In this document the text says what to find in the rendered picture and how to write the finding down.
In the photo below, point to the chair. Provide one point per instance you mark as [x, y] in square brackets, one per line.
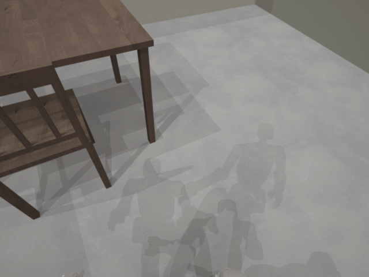
[40, 129]

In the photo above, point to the table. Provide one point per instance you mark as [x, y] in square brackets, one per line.
[65, 32]

